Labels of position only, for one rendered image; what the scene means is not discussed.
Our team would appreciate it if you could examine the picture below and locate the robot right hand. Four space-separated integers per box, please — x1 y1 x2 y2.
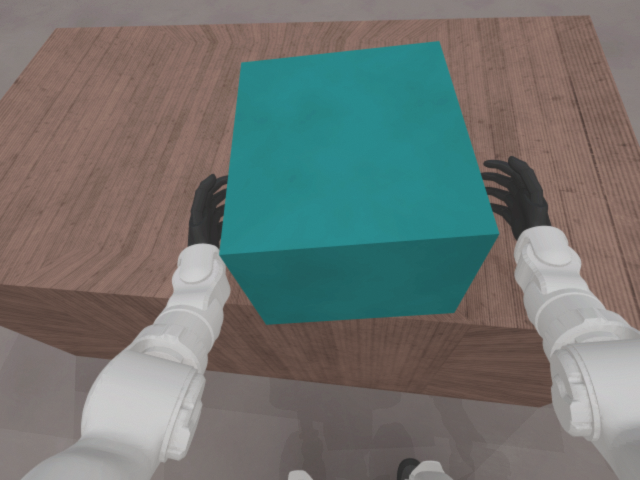
481 156 551 241

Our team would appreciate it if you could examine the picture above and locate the right robot upper arm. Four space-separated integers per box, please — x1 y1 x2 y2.
550 338 640 480

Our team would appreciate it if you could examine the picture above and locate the pedestal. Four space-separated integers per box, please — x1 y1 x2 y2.
0 15 640 407

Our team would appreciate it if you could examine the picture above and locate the right robot shin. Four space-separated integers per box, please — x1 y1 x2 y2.
411 461 444 477

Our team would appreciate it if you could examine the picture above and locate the carton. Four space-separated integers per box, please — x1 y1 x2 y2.
219 41 499 325

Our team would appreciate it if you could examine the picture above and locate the robot right forearm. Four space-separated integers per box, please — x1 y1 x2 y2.
514 226 640 362

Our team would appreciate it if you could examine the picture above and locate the robot right foot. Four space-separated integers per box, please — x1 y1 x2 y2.
397 458 420 480

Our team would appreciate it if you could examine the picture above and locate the robot left forearm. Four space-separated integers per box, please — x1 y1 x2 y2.
81 244 230 436

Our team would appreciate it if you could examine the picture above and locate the robot left hand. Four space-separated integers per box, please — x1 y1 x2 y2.
188 174 228 249

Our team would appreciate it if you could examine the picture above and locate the left robot upper arm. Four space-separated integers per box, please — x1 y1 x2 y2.
21 350 206 480

